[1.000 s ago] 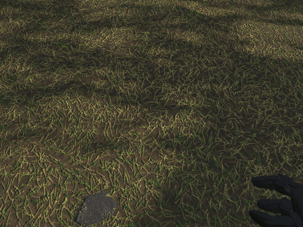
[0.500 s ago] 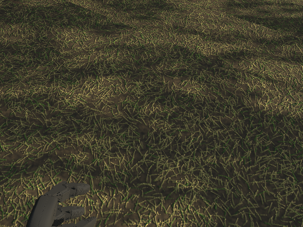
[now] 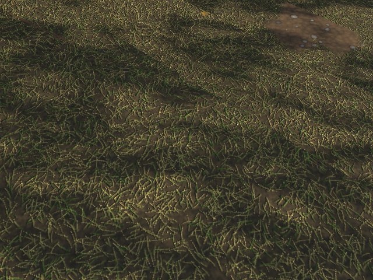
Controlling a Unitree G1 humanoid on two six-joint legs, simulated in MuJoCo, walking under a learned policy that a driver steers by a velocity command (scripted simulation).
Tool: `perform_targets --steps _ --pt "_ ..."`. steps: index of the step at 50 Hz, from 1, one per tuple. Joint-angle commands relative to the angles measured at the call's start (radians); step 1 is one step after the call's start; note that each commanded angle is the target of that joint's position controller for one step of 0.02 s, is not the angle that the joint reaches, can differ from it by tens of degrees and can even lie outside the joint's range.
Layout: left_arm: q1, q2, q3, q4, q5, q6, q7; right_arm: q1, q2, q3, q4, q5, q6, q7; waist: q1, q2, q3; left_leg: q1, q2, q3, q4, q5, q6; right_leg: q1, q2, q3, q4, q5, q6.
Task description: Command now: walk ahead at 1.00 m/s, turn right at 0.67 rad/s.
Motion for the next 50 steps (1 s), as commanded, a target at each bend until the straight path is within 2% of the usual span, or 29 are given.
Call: perform_targets --steps 1,5,7,11,13,15,16,17,18,19,20,21,22,24,27,31,33,35,37,38,39,40,41,42,43,44,46,48,50 --pt "-0.062 0.071 0.015 -0.101 0.01 0.003 -0.011 0.193 -0.134 -0.056 0.025 0.014 -0.013 -0.011 -0.105 0.089 -0.079 0.449 0.274 -0.369 -0.401 -0.151 0.068 -0.474 -0.084 0.027 0.155 0.122 -0.018" --pt "-0.177 0.009 0.007 -0.16 0.031 0.065 -0.04 0.25 -0.06 -0.038 0.097 0.053 -0.046 -0.007 -0.061 0.105 0.008 0.375 0.229 -0.095 -0.465 0.13 0.029 -0.519 -0.125 -0.008 0.1 0.174 0.01" --pt "-0.267 -0.001 -0.005 -0.2 0.031 0.069 -0.053 0.251 -0.052 -0.037 0.11 0.05 -0.056 -0.007 -0.054 0.098 0.046 0.345 0.18 0.038 -0.5 0.263 0.019 -0.525 -0.108 -0.059 0.012 0.28 0.012" --pt "-0.408 0.022 -0.022 -0.257 0.028 0.066 -0.075 0.267 -0.105 -0.044 0.121 0.044 -0.06 -0.02 -0.046 0.047 0.104 0.378 0.148 0.198 -0.539 0.496 -0.007 -0.45 -0.061 -0.167 -0.29 0.42 -0.033" --pt "-0.429 0.043 -0.023 -0.26 0.028 0.062 -0.078 0.3 -0.151 -0.05 0.122 0.047 -0.052 -0.032 -0.036 0.049 0.087 0.449 0.153 0.242 -0.469 0.894 -0.026 -0.341 0.019 -0.25 -0.399 0.428 -0.069" --pt "-0.311 0.089 -0.01 -0.228 0.025 0.061 -0.068 0.31 -0.218 -0.067 0.109 0.042 -0.024 -0.052 0.041 0.105 -0.002 0.53 0.188 0.239 -0.27 1.263 -0.036 -0.193 0.092 -0.279 -0.414 0.336 -0.097" --pt "-0.161 0.125 0.007 -0.19 0.024 0.062 -0.059 0.275 -0.248 -0.077 0.093 0.035 -0.005 -0.058 0.123 0.124 -0.076 0.512 0.212 0.224 -0.077 1.349 -0.026 -0.039 0.118 -0.263 -0.402 0.273 -0.12" --pt "0.048 0.169 0.034 -0.128 0.024 0.061 -0.044 0.222 -0.266 -0.085 0.07 0.029 0.013 -0.057 0.216 0.118 -0.16 0.429 0.228 0.19 0.2 1.297 -0.007 0.169 0.129 -0.207 -0.421 0.196 -0.157" --pt "0.157 0.206 0.063 -0.082 0.016 0.059 -0.019 0.2 -0.247 -0.087 0.065 0.028 0.024 -0.04 0.242 0.025 -0.183 0.261 0.136 0.186 0.581 0.78 -0.003 0.356 0.113 -0.112 -0.512 0.147 -0.194" --pt "0.057 0.272 0.08 -0.08 0.002 0.069 -0.002 0.186 -0.081 -0.045 0.021 0.01 0.01 -0.022 0.108 -0.235 -0.069 -0.101 -0.057 0.14 0.973 -0.243 -0.027 0.409 -0.021 0.149 -0.505 0.306 -0.238" --pt "0.004 0.361 0.098 -0.135 0.031 0.081 -0.004 0.228 -0.098 -0.037 -0.108 0.035 -0.016 -0.02 0.034 -0.251 -0.282 -0.396 -0.101 -0.082 1.12 -0.296 -0.052 0.653 -0.181 0.663 -0.733 0.111 -0.443" --pt "-0.014 0.312 0.096 -0.162 0.032 0.081 0.006 0.156 -0.139 -0.031 -0.116 0.023 -0.046 -0.02 0.052 -0.056 -0.223 -0.474 -0.039 -0.167 1.041 -0.226 -0.041 0.587 -0.24 0.808 -0.919 -0.098 -0.412" --pt "-0.038 0.243 0.081 -0.147 0.031 0.073 0.014 0.133 -0.157 -0.032 -0.105 0.027 -0.057 -0.02 0.004 0.078 -0.071 -0.446 0.004 -0.169 0.925 -0.161 -0.04 0.405 -0.219 0.746 -0.956 -0.083 -0.36" --pt "-0.087 0.2 0.064 -0.145 0.027 0.04 0.023 0.135 -0.136 -0.023 -0.099 0.0 -0.028 -0.024 -0.09 0.146 0.015 -0.297 0.058 -0.17 0.769 -0.169 -0.07 0.125 -0.134 0.564 -0.94 0.133 -0.311" --pt "-0.101 0.176 0.049 -0.155 0.016 0.001 0.022 0.073 -0.096 -0.007 -0.137 -0.009 0.029 -0.014 -0.119 0.129 0.053 -0.168 0.099 -0.121 0.527 -0.164 -0.113 -0.132 -0.025 0.394 -0.979 0.225 -0.285" --pt "-0.064 0.192 0.062 -0.163 0.009 -0.006 0.011 -0.107 -0.047 0.019 -0.212 0.033 0.025 0.005 -0.036 0.029 0.04 0.012 0.04 -0.06 0.126 0.235 -0.097 -0.178 0.069 0.297 -0.963 0.442 -0.194" --pt "-0.026 0.206 0.07 -0.16 0.004 -0.001 0.005 -0.132 -0.07 0.016 -0.224 0.044 0.023 0.006 0.003 -0.014 0.002 0.041 0.008 -0.066 0.029 0.288 -0.076 -0.06 0.042 0.329 -0.926 0.52 -0.168" --pt "-0.027 0.214 0.075 -0.167 0.007 0.004 0.011 -0.117 -0.105 0.005 -0.228 0.045 0.02 0.0 -0.005 -0.033 -0.017 0.089 -0.017 -0.093 -0.073 0.239 -0.063 0.046 0.02 0.365 -0.852 0.593 -0.135" --pt "-0.066 0.266 0.085 -0.177 0.018 0.006 0.011 0.079 -0.188 -0.033 -0.18 0.049 0.013 -0.019 -0.115 -0.022 -0.144 0.318 -0.068 -0.092 -0.09 0.071 -0.047 0.101 0.031 0.364 -0.6 0.792 -0.089" --pt "-0.117 0.275 0.088 -0.188 0.016 0.003 0.007 0.296 -0.23 -0.055 -0.133 0.044 0.008 -0.036 -0.239 -0.002 -0.226 0.549 -0.029 -0.105 -0.098 0.033 -0.03 0.004 0.076 0.321 -0.331 0.762 -0.053" --pt "-0.128 0.128 0.052 -0.22 0.013 -0.007 0.012 0.502 -0.298 -0.077 -0.106 0.012 -0.001 -0.058 -0.286 0.129 -0.356 0.785 0.222 -0.344 -0.118 -0.243 -0.003 -0.165 0.141 0.239 0.035 0.275 -0.033" --pt "0.005 0.038 0.021 -0.293 -0.024 -0.003 0.015 0.381 -0.372 -0.087 -0.133 -0.004 0.003 -0.054 -0.12 0.447 -0.456 0.893 0.499 -0.933 -0.32 -0.095 0.11 -0.432 0.228 0.114 0.264 -0.221 0.013" --pt "-0.033 0.135 0.028 -0.26 0.013 0.02 0.034 0.277 -0.284 -0.085 -0.152 0.007 0.009 -0.047 -0.119 0.262 -0.349 0.784 0.469 -0.906 -0.294 -0.017 0.158 -0.542 0.118 0.082 0.332 -0.137 0.011" --pt "-0.119 0.161 0.037 -0.255 0.03 0.035 0.031 0.225 -0.168 -0.053 -0.155 0.016 0.012 -0.041 -0.131 0.126 -0.222 0.655 0.404 -0.651 -0.246 0.175 0.15 -0.542 0.067 0.052 0.291 -0.068 0.02" --pt "-0.163 0.155 0.041 -0.261 0.033 0.048 0.02 0.214 -0.11 -0.036 -0.134 0.018 0.014 -0.035 -0.121 0.057 -0.135 0.536 0.344 -0.463 -0.229 0.405 0.133 -0.519 0.04 0.036 0.246 -0.048 0.032" --pt "-0.05 -0.005 -0.036 -0.221 0.105 -0.025 -0.06 0.274 0.028 0.013 -0.112 0.043 -0.021 -0.036 -0.12 0.164 -0.19 0.549 0.304 -0.369 -0.273 0.52 0.234 -0.543 -0.015 0.095 0.28 -0.017 0.072" --pt "-0.153 -0.007 -0.045 -0.258 0.079 -0.056 -0.114 0.189 -0.022 -0.006 -0.091 0.016 -0.041 -0.06 -0.087 0.094 -0.137 0.448 0.283 -0.239 -0.282 0.694 0.21 -0.55 -0.065 0.052 0.135 -0.104 0.127" --pt "-0.198 0.021 -0.046 -0.28 0.076 -0.057 -0.119 0.115 -0.121 -0.045 -0.087 0.024 -0.056 -0.075 -0.061 0.09 -0.138 0.323 0.242 -0.094 -0.363 0.688 0.194 -0.451 -0.093 0.0 -0.036 -0.088 0.166" --pt "-0.213 0.045 -0.054 -0.278 0.07 -0.047 -0.135 0.082 -0.196 -0.073 -0.099 0.012 -0.068 -0.08 -0.044 0.09 -0.112 0.277 0.225 0.021 -0.406 0.748 0.174 -0.397 -0.1 -0.029 -0.15 0.082 0.167"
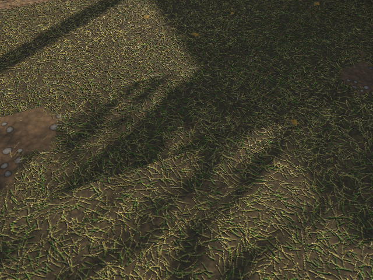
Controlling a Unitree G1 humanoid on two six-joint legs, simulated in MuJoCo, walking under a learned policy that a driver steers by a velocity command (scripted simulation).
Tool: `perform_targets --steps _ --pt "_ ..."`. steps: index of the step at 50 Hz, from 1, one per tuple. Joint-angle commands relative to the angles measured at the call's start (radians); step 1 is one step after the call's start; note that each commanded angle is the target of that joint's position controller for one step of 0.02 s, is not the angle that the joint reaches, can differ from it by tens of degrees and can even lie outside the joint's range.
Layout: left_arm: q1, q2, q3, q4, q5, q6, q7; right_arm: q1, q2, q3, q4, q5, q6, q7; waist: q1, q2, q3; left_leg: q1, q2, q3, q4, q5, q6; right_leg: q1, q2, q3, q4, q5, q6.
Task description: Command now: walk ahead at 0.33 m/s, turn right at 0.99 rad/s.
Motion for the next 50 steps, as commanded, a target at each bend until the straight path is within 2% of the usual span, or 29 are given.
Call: perform_targets --steps 1,2,4,8,9,10,11,12,13,14,15,16,17,18,20,22,26,29,30,31,32,33,34,35,37,38,42,47,50 --pt "0.067 -0.01 -0.034 -0.038 -0.011 -0.008 -0.044 -0.173 -0.178 -0.049 -0.107 -0.024 -0.053 -0.013 0.101 0.108 -0.073 -0.015 0.244 -0.046 -0.162 0.818 0.197 0.09 -0.065 0.031 -0.163 0.2 0.009" --pt "0.063 0.007 -0.031 -0.03 -0.017 -0.004 -0.056 -0.173 -0.198 -0.054 -0.11 -0.037 -0.06 -0.011 0.104 0.08 -0.064 -0.013 0.241 -0.012 -0.164 0.828 0.188 0.108 -0.056 0.035 -0.22 0.278 -0.005" --pt "0.085 0.038 -0.014 -0.014 -0.024 0.005 -0.064 -0.189 -0.223 -0.061 -0.118 -0.052 -0.069 -0.002 0.127 0.096 -0.051 -0.003 0.248 0.039 -0.142 0.838 0.179 0.15 -0.042 0.047 -0.233 0.337 -0.026" --pt "0.128 0.115 0.04 -0.006 -0.031 0.012 -0.038 -0.193 -0.28 -0.078 -0.161 -0.046 -0.064 0.0 0.128 0.125 -0.025 0.08 0.244 0.124 0.023 0.962 0.121 0.276 0.054 -0.041 -0.316 0.207 -0.055" --pt "0.105 0.02 0.04 -0.004 -0.051 0.09 0.056 -0.06 -0.169 -0.061 -0.037 0.115 0.034 0.051 0.135 0.102 -0.034 0.124 0.218 0.151 0.309 1.106 0.064 0.309 0.158 -0.189 -0.382 0.229 -0.14" --pt "0.238 0.029 0.045 0.013 -0.037 0.111 0.099 -0.019 -0.171 -0.055 -0.051 0.134 0.069 0.07 0.172 0.089 -0.088 0.074 0.215 0.153 0.565 1.023 0.031 0.463 0.219 -0.184 -0.528 0.256 -0.18" --pt "0.27 0.098 0.076 0.023 -0.049 0.115 0.134 0.002 -0.162 -0.061 -0.063 0.124 0.086 0.085 0.185 -0.082 -0.079 -0.21 0.141 0.151 0.886 0.236 -0.027 0.684 0.11 0.026 -0.634 0.75 -0.252" --pt "0.212 0.237 0.105 -0.016 -0.087 0.134 0.132 0.038 -0.097 -0.052 -0.104 0.061 0.102 0.083 0.096 -0.142 -0.067 -0.542 -0.021 0.085 1.24 -0.49 -0.089 0.827 -0.146 0.411 -0.434 1.714 -0.418" --pt "0.293 0.269 0.121 -0.039 -0.116 0.123 0.107 0.03 -0.114 -0.043 -0.125 0.008 0.111 0.064 0.136 0.042 -0.29 -0.524 0.005 -0.153 1.243 -0.43 -0.115 0.855 -0.234 0.549 -0.517 1.756 -0.495" --pt "0.218 0.243 0.127 -0.063 -0.089 0.129 0.113 -0.006 -0.094 -0.026 -0.14 0.021 0.112 0.043 0.127 0.045 -0.293 -0.51 0.022 -0.237 1.136 -0.374 -0.111 0.764 -0.231 0.621 -0.615 1.297 -0.514" --pt "0.137 0.164 0.106 -0.069 -0.075 0.138 0.121 -0.055 -0.108 -0.022 -0.129 0.021 0.12 0.029 0.09 0.084 -0.16 -0.502 0.065 -0.25 0.988 -0.307 -0.102 0.6 -0.187 0.565 -0.686 0.913 -0.459" --pt "0.079 0.106 0.086 -0.073 -0.072 0.138 0.129 -0.087 -0.12 -0.025 -0.131 0.01 0.13 0.018 0.063 0.056 -0.097 -0.452 0.079 -0.247 0.871 -0.274 -0.09 0.489 -0.136 0.512 -0.72 0.769 -0.408" --pt "0.062 0.078 0.073 -0.077 -0.065 0.14 0.132 -0.08 -0.135 -0.027 -0.122 0.003 0.146 0.015 0.055 0.051 -0.094 -0.381 0.074 -0.231 0.801 -0.263 -0.083 0.419 -0.119 0.469 -0.727 0.775 -0.382" --pt "0.073 0.071 0.067 -0.07 -0.058 0.137 0.134 -0.078 -0.123 -0.022 -0.119 0.004 0.165 0.013 0.056 0.057 -0.119 -0.308 0.053 -0.203 0.766 -0.249 -0.077 0.369 -0.104 0.419 -0.723 0.835 -0.37" --pt "0.072 0.075 0.062 -0.069 -0.039 0.125 0.129 -0.06 -0.07 0.001 -0.11 0.024 0.165 0.017 0.05 0.055 -0.201 -0.2 0.021 -0.169 0.763 -0.094 -0.052 0.33 -0.076 0.348 -0.708 0.957 -0.352" --pt "0.08 0.086 0.064 -0.057 -0.04 0.114 0.126 -0.058 -0.077 -0.001 -0.1 0.021 0.152 0.024 0.048 0.052 -0.226 -0.178 0.012 -0.183 0.753 0.068 -0.023 0.327 -0.056 0.325 -0.688 0.855 -0.332" --pt "0.094 0.068 0.059 -0.058 -0.037 0.134 0.128 -0.091 -0.091 -0.004 -0.119 0.025 0.155 0.036 0.089 -0.027 -0.175 -0.239 0.005 -0.211 0.742 0.005 0.005 0.373 -0.079 0.384 -0.644 0.707 -0.356" --pt "0.091 0.049 0.053 -0.065 -0.027 0.142 0.132 -0.098 -0.065 0.003 -0.136 0.024 0.158 0.046 0.108 -0.04 -0.149 -0.247 -0.01 -0.215 0.694 -0.091 0.011 0.397 -0.095 0.443 -0.585 0.702 -0.369" --pt "0.032 0.022 0.042 -0.082 -0.028 0.147 0.14 -0.066 -0.031 0.018 -0.131 0.028 0.158 0.048 0.091 -0.052 -0.138 -0.158 0.0 -0.206 0.586 -0.219 0.015 0.356 -0.102 0.443 -0.61 0.829 -0.332" --pt "0.059 0.044 0.049 -0.053 -0.031 0.164 0.141 -0.059 0.003 0.029 -0.139 0.047 0.16 0.05 0.081 -0.082 -0.098 -0.144 -0.029 -0.16 0.37 -0.326 0.007 0.385 -0.043 0.415 -0.627 0.739 -0.287" --pt "0.042 0.043 0.05 -0.048 -0.039 0.182 0.145 -0.005 0.012 0.032 -0.114 0.046 0.161 0.047 0.065 -0.079 -0.081 -0.07 -0.044 -0.129 0.213 -0.238 0.001 0.381 -0.011 0.407 -0.604 0.619 -0.247" --pt "0.032 0.01 0.043 -0.05 -0.048 0.193 0.151 0.024 0.005 0.029 -0.095 0.03 0.157 0.041 0.056 -0.009 -0.036 -0.03 -0.028 -0.171 0.015 -0.128 0.003 0.341 0.048 0.38 -0.522 0.446 -0.189" --pt "0.143 -0.055 0.037 -0.048 -0.05 0.193 0.153 -0.017 -0.088 0.02 -0.109 0.017 0.143 0.037 0.145 0.285 -0.007 0.008 0.228 -0.509 -0.053 0.295 0.046 0.22 0.197 0.253 -0.326 0.002 -0.104" --pt "0.091 0.011 0.048 -0.052 -0.053 0.187 0.15 -0.041 -0.121 0.015 -0.126 0.03 0.121 0.043 0.115 0.338 0.068 -0.086 0.364 -0.656 -0.095 0.748 0.111 0.16 0.226 0.224 -0.319 -0.197 -0.073" --pt "0.04 0.027 0.053 -0.013 -0.068 0.184 0.143 -0.114 -0.087 0.016 -0.127 0.022 0.093 0.049 0.126 0.2 0.048 -0.112 0.32 -0.534 -0.114 0.731 0.157 0.266 0.165 0.218 -0.202 -0.071 -0.049" --pt "0.027 0.027 0.053 0.007 -0.069 0.183 0.136 -0.139 -0.043 0.03 -0.127 0.017 0.091 0.046 0.128 0.134 0.034 -0.079 0.24 -0.412 -0.09 0.767 0.123 0.299 0.161 0.205 -0.194 -0.003 -0.041" --pt "0.036 -0.013 0.034 0.062 -0.072 0.183 0.123 -0.083 -0.023 0.04 -0.096 0.038 0.098 0.035 0.095 0.187 -0.058 0.167 0.144 -0.273 -0.036 0.87 0.082 0.3 0.15 0.171 -0.307 0.032 -0.012" --pt "0.007 -0.033 0.014 0.102 -0.073 0.187 0.138 -0.005 -0.034 0.033 -0.055 0.038 0.108 0.039 0.04 0.222 -0.078 0.228 0.154 -0.303 -0.019 0.79 0.091 0.408 0.112 0.108 -0.579 -0.006 -0.015" --pt "0.044 -0.023 0.009 0.143 -0.069 0.178 0.152 -0.033 -0.055 0.021 -0.045 0.038 0.11 0.045 0.064 0.199 -0.063 0.17 0.152 -0.343 -0.027 0.6 0.096 0.516 0.079 0.11 -0.769 0.123 -0.037"
Over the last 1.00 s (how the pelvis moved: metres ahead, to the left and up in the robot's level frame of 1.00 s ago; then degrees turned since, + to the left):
0.85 -0.20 0.02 -55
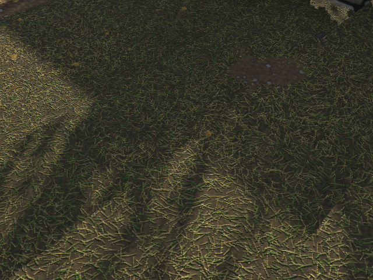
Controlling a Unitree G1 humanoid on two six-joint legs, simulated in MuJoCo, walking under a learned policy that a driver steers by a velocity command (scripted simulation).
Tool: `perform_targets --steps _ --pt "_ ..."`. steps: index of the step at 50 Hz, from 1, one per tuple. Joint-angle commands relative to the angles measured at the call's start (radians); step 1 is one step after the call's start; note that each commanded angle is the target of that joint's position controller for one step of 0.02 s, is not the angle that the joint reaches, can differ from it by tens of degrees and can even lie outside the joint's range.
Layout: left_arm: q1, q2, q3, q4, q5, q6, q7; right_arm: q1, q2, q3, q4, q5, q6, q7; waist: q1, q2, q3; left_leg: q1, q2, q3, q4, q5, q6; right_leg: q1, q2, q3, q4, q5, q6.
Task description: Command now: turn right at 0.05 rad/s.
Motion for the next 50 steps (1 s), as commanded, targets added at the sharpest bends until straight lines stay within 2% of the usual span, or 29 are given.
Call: perform_targets --steps 1,3,4,5,6,8,11,13,14,15,16,17,20,22,23,27,31,34,37,40,41,43,44,45,46,47,48,49,50 --pt "0.024 0.072 0.008 -0.014 0.011 -0.023 0.015 0.012 -0.165 -0.05 -0.033 0.004 -0.008 0.001 0.015 0.138 -0.08 0.095 0.218 -0.216 -0.042 0.476 0.002 0.055 -0.027 0.001 -0.179 0.187 -0.023" --pt "0.022 0.122 0.018 0.009 0.018 -0.031 0.023 0.016 -0.162 -0.056 -0.042 0.0 -0.014 0.011 -0.017 0.036 -0.054 -0.018 0.156 -0.207 -0.099 0.194 -0.003 0.115 -0.07 0.034 -0.107 0.337 -0.043" --pt "-0.01 0.108 0.017 0.016 0.004 -0.036 0.023 0.001 -0.132 -0.046 -0.033 0.0 -0.014 0.011 -0.01 -0.036 -0.012 -0.026 0.124 -0.171 -0.13 0.087 -0.009 0.039 -0.069 0.051 -0.124 0.294 -0.06" --pt "0.028 0.073 0.01 0.03 0.006 -0.042 0.019 0.003 -0.153 -0.051 -0.012 -0.002 -0.007 0.011 0.01 -0.003 -0.048 0.014 0.104 -0.163 -0.136 -0.145 0.004 0.016 -0.033 0.025 -0.132 0.033 -0.074" --pt "0.05 0.087 0.014 0.031 0.021 -0.046 0.013 0.008 -0.202 -0.07 -0.006 -0.013 0.004 0.016 0.016 0.034 -0.034 0.022 0.109 -0.182 -0.133 -0.36 0.024 -0.058 -0.012 0.014 -0.117 -0.163 -0.097" --pt "-0.034 0.103 0.018 -0.002 0.032 -0.055 0.0 0.021 -0.227 -0.088 -0.008 -0.015 0.017 0.029 -0.01 0.082 0.084 -0.011 0.199 -0.294 -0.186 -0.545 0.075 -0.232 -0.005 -0.018 -0.032 -0.198 -0.123" --pt "-0.032 0.074 0.01 -0.021 0.028 -0.084 -0.022 -0.002 -0.24 -0.108 -0.01 -0.001 0.007 0.033 0.025 0.115 0.043 -0.116 0.311 -0.379 -0.282 -0.471 0.117 -0.126 -0.046 -0.09 0.083 0.003 -0.112" --pt "0.108 0.068 0.012 0.02 0.028 -0.096 -0.034 -0.132 -0.226 -0.109 -0.042 0.015 0.004 0.034 0.116 0.093 0.014 -0.278 0.239 -0.258 -0.229 -0.412 0.061 0.083 -0.032 -0.117 0.006 -0.02 -0.146" --pt "0.176 0.084 0.02 0.047 0.035 -0.102 -0.032 -0.208 -0.196 -0.102 -0.069 0.009 0.005 0.033 0.155 0.038 0.047 -0.36 0.168 -0.171 -0.107 -0.375 0.014 0.132 -0.041 -0.084 -0.085 -0.096 -0.172" --pt "0.277 0.134 0.034 0.074 0.032 -0.111 -0.022 -0.277 -0.141 -0.086 -0.111 0.008 0.008 0.04 0.192 -0.119 0.055 -0.481 0.035 -0.03 0.173 -0.299 -0.044 0.175 -0.167 0.149 -0.278 -0.316 -0.217" --pt "0.248 0.222 0.064 0.063 0.026 -0.121 -0.017 -0.315 -0.131 -0.078 -0.147 0.001 0.008 0.039 0.18 -0.218 0.134 -0.625 -0.017 0.021 0.411 -0.17 -0.063 0.099 -0.351 0.461 -0.425 -0.487 -0.284" --pt "0.159 0.19 0.059 0.032 0.029 -0.134 -0.013 -0.278 -0.175 -0.085 -0.138 -0.008 -0.003 0.038 0.12 -0.074 0.152 -0.623 0.05 -0.09 0.466 -0.07 -0.065 0.047 -0.359 0.462 -0.437 -0.414 -0.284" --pt "0.071 0.157 0.055 -0.006 0.023 -0.172 -0.01 -0.144 -0.203 -0.098 -0.07 -0.024 -0.026 0.059 0.049 -0.023 -0.003 -0.462 0.06 -0.057 0.51 0.037 -0.095 0.072 -0.252 0.239 -0.404 -0.101 -0.24" --pt "0.116 0.136 0.05 0.006 0.038 -0.194 -0.012 -0.151 -0.195 -0.097 -0.069 -0.029 -0.021 0.068 0.064 -0.038 -0.026 -0.43 0.067 -0.056 0.565 0.095 -0.095 0.081 -0.241 0.189 -0.402 -0.028 -0.245" --pt "0.163 0.13 0.05 0.024 0.046 -0.201 -0.014 -0.167 -0.208 -0.109 -0.07 -0.016 -0.016 0.068 0.072 -0.019 -0.005 -0.49 0.066 -0.097 0.53 0.148 -0.099 0.127 -0.224 0.18 -0.39 -0.024 -0.25" --pt "0.239 0.149 0.059 0.048 0.043 -0.212 -0.013 -0.232 -0.219 -0.118 -0.094 -0.024 -0.009 0.067 0.103 -0.026 0.036 -0.599 0.077 -0.129 0.479 0.176 -0.102 0.228 -0.251 0.17 -0.37 0.034 -0.263" --pt "0.309 0.16 0.072 0.113 0.046 -0.231 0.016 -0.291 -0.233 -0.132 -0.121 -0.026 -0.007 0.083 0.097 -0.03 0.092 -0.725 0.147 -0.237 0.377 0.288 -0.106 0.305 -0.267 0.167 -0.289 0.023 -0.243" --pt "0.312 0.129 0.062 0.111 0.055 -0.224 0.027 -0.351 -0.214 -0.125 -0.138 -0.029 -0.013 0.096 0.106 -0.02 0.111 -0.627 0.176 -0.167 0.322 0.371 -0.094 0.17 -0.237 0.123 -0.245 -0.012 -0.236" --pt "0.351 0.145 0.065 0.103 0.065 -0.221 0.035 -0.403 -0.201 -0.113 -0.148 -0.021 -0.021 0.112 0.155 -0.003 0.151 -0.612 0.199 -0.127 0.248 0.399 -0.081 0.13 -0.219 0.121 -0.201 -0.074 -0.238" --pt "0.371 0.147 0.064 0.107 0.058 -0.213 0.04 -0.43 -0.186 -0.105 -0.136 -0.004 -0.041 0.107 0.181 0.028 0.18 -0.494 0.203 -0.08 0.108 0.473 -0.064 0.103 -0.2 0.069 -0.173 -0.04 -0.215" --pt "0.353 0.146 0.061 0.106 0.058 -0.211 0.04 -0.4 -0.175 -0.1 -0.114 -0.01 -0.048 0.098 0.176 0.033 0.191 -0.44 0.191 -0.05 0.049 0.516 -0.055 0.109 -0.185 0.019 -0.14 0.037 -0.197" --pt "0.376 0.132 0.047 0.126 0.055 -0.204 0.041 -0.276 -0.17 -0.1 -0.044 -0.043 -0.062 0.071 0.151 0.055 0.14 -0.321 0.163 -0.015 -0.043 0.587 -0.026 0.202 -0.163 -0.054 0.058 0.309 -0.176" --pt "0.395 0.145 0.048 0.145 0.045 -0.199 0.042 -0.146 -0.182 -0.105 0.023 -0.059 -0.068 0.055 0.103 0.062 0.064 -0.191 0.113 0.03 -0.046 0.567 -0.02 0.219 -0.142 -0.08 0.255 0.457 -0.171" --pt "0.372 0.147 0.047 0.154 0.04 -0.187 0.046 0.101 -0.202 -0.119 0.118 -0.063 -0.073 0.044 -0.006 0.073 -0.037 0.047 0.082 0.066 -0.064 0.613 -0.008 0.153 -0.124 -0.12 0.552 0.534 -0.153" --pt "0.3 0.154 0.047 0.136 -0.023 -0.179 0.026 0.284 -0.268 -0.14 0.138 0.054 -0.091 0.054 -0.164 0.204 -0.122 0.357 0.192 -0.054 -0.002 0.859 0.048 -0.15 -0.072 -0.145 1.032 0.25 -0.035" --pt "0.441 0.012 0.014 0.12 0.017 -0.203 0.002 0.333 -0.348 -0.128 0.181 0.024 -0.101 0.066 -0.057 0.507 -0.297 0.792 0.295 -0.17 0.405 1.472 0.096 -0.592 -0.006 -0.095 1.456 -0.526 0.006" --pt "0.474 0.092 0.009 0.079 -0.026 -0.248 -0.017 0.382 -0.361 -0.139 0.185 0.005 -0.103 0.074 -0.102 0.471 -0.528 0.941 0.405 -0.404 0.375 1.582 0.259 -0.69 -0.006 0.033 1.496 -0.458 0.025" --pt "0.272 0.155 0.031 0.046 -0.056 -0.224 0.021 0.305 -0.382 -0.174 0.137 -0.045 -0.072 0.05 -0.147 0.075 -0.506 0.905 0.51 -0.486 0.246 1.377 0.311 -0.822 -0.042 -0.104 1.458 -0.29 0.016" --pt "0.172 0.13 0.015 0.021 -0.015 -0.212 0.022 0.213 -0.361 -0.168 0.116 -0.035 -0.056 0.019 -0.118 0.02 -0.414 0.725 0.463 -0.511 0.151 1.117 0.306 -0.816 -0.096 -0.105 1.341 -0.204 0.011"
Over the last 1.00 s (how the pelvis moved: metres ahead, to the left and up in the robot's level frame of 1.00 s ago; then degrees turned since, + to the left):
0.18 0.08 0.01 -27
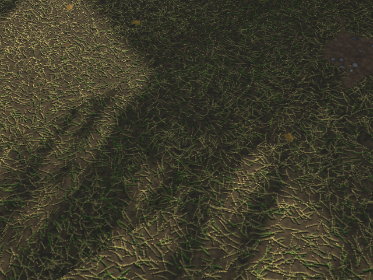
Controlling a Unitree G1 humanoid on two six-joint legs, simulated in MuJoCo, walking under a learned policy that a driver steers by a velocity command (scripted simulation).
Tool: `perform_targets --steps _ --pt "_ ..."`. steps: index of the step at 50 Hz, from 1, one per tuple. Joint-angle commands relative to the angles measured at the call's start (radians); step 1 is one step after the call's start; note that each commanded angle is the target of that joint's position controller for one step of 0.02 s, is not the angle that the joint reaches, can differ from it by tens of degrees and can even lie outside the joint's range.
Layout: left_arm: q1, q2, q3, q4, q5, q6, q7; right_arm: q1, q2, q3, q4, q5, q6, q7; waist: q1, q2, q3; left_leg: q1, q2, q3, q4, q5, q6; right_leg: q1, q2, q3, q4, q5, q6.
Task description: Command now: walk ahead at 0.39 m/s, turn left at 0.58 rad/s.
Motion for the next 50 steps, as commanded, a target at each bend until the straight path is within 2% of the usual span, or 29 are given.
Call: perform_targets --steps 1,2,3,5,8,9,10,11,12,13,14,15,16,17,18,19,20,22,24,26,32,36,37,38,39,41,42,44,50 --pt "-0.12 0.085 0.001 -0.139 0.037 -0.005 0.004 0.304 -0.236 -0.072 0.015 -0.004 0.029 -0.058 -0.18 -0.007 -0.36 0.793 0.391 -0.485 -0.075 1.03 0.331 -0.667 -0.03 -0.074 0.125 0.124 0.01" --pt "-0.138 0.056 -0.007 -0.162 0.077 0.018 -0.007 0.317 -0.213 -0.062 0.016 0.004 0.029 -0.065 -0.154 -0.038 -0.282 0.594 0.398 -0.482 -0.09 1.055 0.33 -0.615 -0.042 -0.044 0.108 0.103 -0.002" --pt "-0.136 0.043 -0.008 -0.173 0.084 0.037 -0.012 0.303 -0.171 -0.046 0.015 0.006 0.021 -0.06 -0.108 -0.068 -0.239 0.442 0.383 -0.445 -0.105 0.925 0.29 -0.57 -0.073 0.004 -0.039 0.169 -0.019" --pt "-0.242 0.062 -0.01 -0.252 0.053 0.05 -0.016 0.163 -0.17 -0.042 -0.005 0.011 0.007 -0.049 -0.027 0.01 -0.086 0.036 0.189 -0.303 -0.264 0.753 0.192 -0.311 -0.033 -0.057 -0.621 0.371 -0.006" --pt "-0.13 0.043 -0.018 -0.202 0.031 0.041 -0.023 0.06 -0.146 -0.047 -0.048 0.011 0.011 -0.036 0.012 0.144 -0.214 -0.001 0.067 -0.21 -0.168 0.77 0.114 0.044 0.07 -0.07 -0.942 0.685 -0.022" --pt "-0.071 -0.037 -0.076 -0.21 0.086 0.051 -0.085 -0.076 -0.18 -0.036 -0.17 -0.091 -0.047 0.038 0.069 0.06 -0.141 -0.135 0.119 -0.28 -0.222 0.598 0.143 0.115 -0.011 0.051 -1.051 0.728 -0.005" --pt "-0.087 0.02 -0.055 -0.208 0.078 0.068 -0.095 -0.071 -0.212 -0.063 -0.162 -0.077 -0.059 0.066 0.071 0.059 -0.114 -0.109 0.157 -0.358 -0.257 0.563 0.165 0.136 0.003 0.022 -1.02 0.757 0.004" --pt "-0.149 0.137 0.004 -0.202 0.039 0.057 -0.03 0.083 -0.145 -0.072 -0.079 0.048 0.005 0.006 -0.017 0.093 -0.235 0.123 0.081 -0.318 -0.11 0.511 0.054 0.118 0.049 -0.036 -1.081 0.785 -0.018" --pt "-0.181 0.14 0.001 -0.228 0.045 0.046 -0.011 0.14 -0.135 -0.063 -0.075 0.07 0.04 -0.018 -0.036 0.072 -0.209 0.152 0.03 -0.323 -0.029 0.447 0.017 0.12 0.068 -0.037 -1.172 0.775 -0.014" --pt "-0.171 0.181 0.011 -0.263 0.055 0.014 -0.032 0.167 -0.133 -0.034 -0.116 -0.053 -0.04 0.035 0.041 -0.117 -0.067 -0.003 0.043 -0.406 0.03 0.61 0.049 0.202 -0.006 -0.001 -1.176 0.91 -0.114" --pt "-0.064 0.25 0.032 -0.25 0.039 -0.005 -0.022 0.174 -0.077 -0.035 -0.137 -0.028 -0.06 0.061 0.04 -0.088 -0.253 0.024 -0.048 -0.324 0.179 0.487 -0.006 0.384 -0.114 0.044 -1.183 1.313 -0.237" --pt "-0.063 0.293 0.035 -0.277 0.041 -0.008 -0.04 0.436 0.058 0.003 -0.127 -0.033 -0.071 0.058 -0.09 -0.315 -0.551 -0.06 -0.18 -0.22 0.405 -0.419 -0.078 0.647 -0.507 0.461 -1.281 1.627 -0.587" --pt "-0.134 0.211 0.032 -0.296 0.084 -0.002 -0.044 0.359 -0.093 -0.034 -0.116 -0.031 -0.046 0.04 -0.048 -0.129 -0.347 -0.189 -0.078 -0.175 0.571 -0.523 -0.109 0.478 -0.506 0.517 -1.358 1.229 -0.52" --pt "-0.189 0.195 0.038 -0.297 0.045 -0.006 -0.039 0.284 -0.123 -0.046 -0.14 -0.034 -0.013 0.002 -0.061 -0.129 -0.253 -0.165 -0.018 -0.159 0.591 -0.456 -0.123 0.327 -0.397 0.391 -1.432 0.833 -0.404" --pt "-0.306 0.119 0.018 -0.329 0.014 -0.002 -0.027 0.291 -0.148 -0.053 -0.127 -0.041 0.007 -0.028 -0.103 -0.095 -0.221 -0.104 0.028 -0.142 0.576 -0.375 -0.133 0.211 -0.334 0.281 -1.495 0.542 -0.313" --pt "-0.355 0.086 0.009 -0.348 0.003 0.0 -0.011 0.326 -0.122 -0.048 -0.113 -0.049 0.01 -0.041 -0.127 -0.136 -0.196 -0.028 0.052 -0.141 0.55 -0.311 -0.129 0.13 -0.291 0.196 -1.534 0.506 -0.28" --pt "-0.379 0.097 0.017 -0.364 0.022 -0.004 0.006 0.316 -0.089 -0.03 -0.124 -0.057 0.005 -0.034 -0.125 -0.132 -0.16 0.02 0.06 -0.095 0.599 -0.269 -0.129 0.061 -0.268 0.113 -1.564 0.539 -0.271" --pt "-0.386 0.131 0.036 -0.379 0.062 -0.024 0.034 0.28 -0.04 -0.006 -0.151 -0.033 0.008 0.008 -0.106 -0.044 -0.157 0.049 0.074 -0.036 0.521 -0.212 -0.124 0.067 -0.228 -0.031 -1.585 0.561 -0.249" --pt "-0.354 0.18 0.066 -0.384 0.071 -0.032 0.047 0.209 -0.056 -0.001 -0.191 -0.014 0.019 0.048 -0.053 -0.059 -0.137 0.061 0.097 0.01 0.419 -0.202 -0.125 0.09 -0.222 -0.132 -1.593 0.529 -0.236" --pt "-0.29 0.195 0.084 -0.382 0.083 -0.031 0.05 0.146 -0.087 -0.004 -0.232 -0.021 0.034 0.074 -0.015 -0.074 -0.118 0.034 0.137 0.016 0.326 -0.213 -0.112 0.157 -0.28 -0.137 -1.587 0.521 -0.251" --pt "-0.303 0.206 0.1 -0.424 0.097 -0.03 0.046 0.145 -0.138 -0.028 -0.245 -0.023 0.038 0.08 -0.036 -0.106 -0.115 0.103 0.122 0.03 0.136 -0.168 -0.04 0.226 -0.361 -0.169 -1.565 0.415 -0.224" --pt "-0.277 0.166 0.076 -0.391 0.089 -0.001 0.036 0.2 -0.178 -0.074 -0.235 -0.01 0.01 0.072 -0.084 -0.007 -0.14 0.346 0.06 0.009 -0.213 0.192 0.081 0.138 -0.318 -0.27 -1.341 0.289 -0.105" --pt "-0.241 0.062 0.051 -0.447 0.084 -0.002 0.037 0.268 -0.28 -0.098 -0.232 -0.008 -0.008 0.039 -0.058 0.233 -0.205 0.509 0.281 -0.321 -0.234 0.63 0.262 -0.05 -0.154 -0.407 -1.006 0.116 0.018" --pt "-0.251 0.05 0.033 -0.485 0.089 -0.032 0.038 0.297 -0.347 -0.114 -0.249 -0.023 -0.042 0.024 -0.072 0.133 -0.214 0.548 0.366 -0.58 -0.257 0.454 0.377 -0.241 -0.042 -0.194 -0.926 -0.004 0.056" --pt "-0.305 0.088 0.041 -0.465 0.081 -0.039 0.036 0.268 -0.311 -0.118 -0.211 -0.046 -0.073 0.01 -0.095 0.082 -0.081 0.515 0.329 -0.494 -0.269 0.309 0.305 -0.37 -0.041 -0.074 -0.873 0.052 0.053" --pt "-0.304 0.188 0.075 -0.439 0.081 -0.031 0.033 0.243 -0.242 -0.088 -0.204 -0.017 -0.083 -0.002 -0.077 0.131 -0.118 0.522 0.277 -0.419 -0.258 0.313 0.255 -0.425 -0.018 -0.029 -0.724 0.124 0.048" --pt "-0.315 0.183 0.07 -0.444 0.083 -0.022 0.029 0.217 -0.217 -0.069 -0.208 -0.002 -0.074 -0.001 -0.06 0.143 -0.115 0.457 0.256 -0.388 -0.265 0.336 0.228 -0.388 -0.021 -0.009 -0.685 0.156 0.037" --pt "-0.281 0.163 0.06 -0.435 0.072 -0.008 0.025 0.152 -0.207 -0.053 -0.246 -0.008 -0.054 0.0 -0.018 0.114 -0.116 0.352 0.223 -0.382 -0.302 0.302 0.209 -0.315 -0.004 0.004 -0.698 0.258 0.037" --pt "-0.222 0.141 0.034 -0.375 0.055 0.022 0.001 0.146 -0.235 -0.056 -0.297 -0.024 -0.053 0.037 -0.037 0.105 -0.116 0.292 0.171 -0.462 -0.231 0.269 0.204 -0.196 0.032 0.011 -0.912 0.367 0.08"
Over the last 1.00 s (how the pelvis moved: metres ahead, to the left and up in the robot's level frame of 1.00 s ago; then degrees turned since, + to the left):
0.34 0.08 -0.16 6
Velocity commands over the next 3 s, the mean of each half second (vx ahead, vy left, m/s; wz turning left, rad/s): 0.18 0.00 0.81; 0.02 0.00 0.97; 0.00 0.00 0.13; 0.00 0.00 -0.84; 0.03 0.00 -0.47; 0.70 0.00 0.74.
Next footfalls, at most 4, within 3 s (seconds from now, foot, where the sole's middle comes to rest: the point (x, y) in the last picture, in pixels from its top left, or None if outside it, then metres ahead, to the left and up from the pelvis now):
0.26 right None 0.36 -0.08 -0.77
0.72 left None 0.17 0.12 -0.77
1.20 right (184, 274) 0.39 0.06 -0.77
1.68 left None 0.20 0.19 -0.77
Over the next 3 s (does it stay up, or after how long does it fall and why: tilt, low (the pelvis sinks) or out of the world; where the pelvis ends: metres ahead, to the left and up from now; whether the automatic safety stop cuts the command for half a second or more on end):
stays up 0.48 0.22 -0.05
